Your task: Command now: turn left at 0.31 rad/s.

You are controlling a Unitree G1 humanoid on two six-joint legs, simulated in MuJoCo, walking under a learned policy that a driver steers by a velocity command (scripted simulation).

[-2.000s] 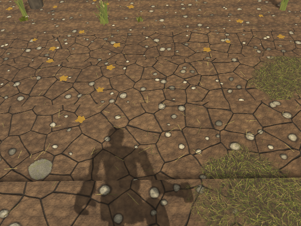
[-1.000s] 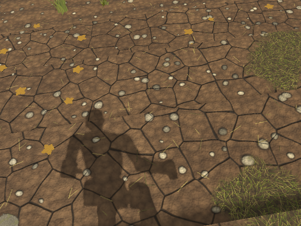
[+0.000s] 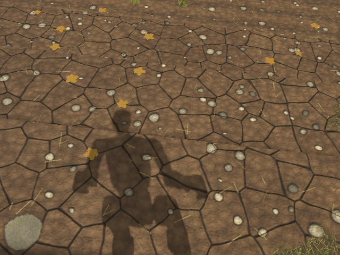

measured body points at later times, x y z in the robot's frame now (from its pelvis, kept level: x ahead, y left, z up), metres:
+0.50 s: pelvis -0.01 -0.02 +0.00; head +0.03 -0.04 +0.45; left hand +0.15 +0.26 -0.10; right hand +0.11 -0.31 -0.11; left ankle +0.01 +0.09 -0.73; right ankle -0.05 -0.11 -0.73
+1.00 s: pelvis +0.04 -0.01 +0.01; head +0.05 -0.02 +0.46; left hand +0.24 +0.21 -0.10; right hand +0.08 -0.33 -0.08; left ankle +0.10 +0.10 -0.72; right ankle -0.05 -0.11 -0.73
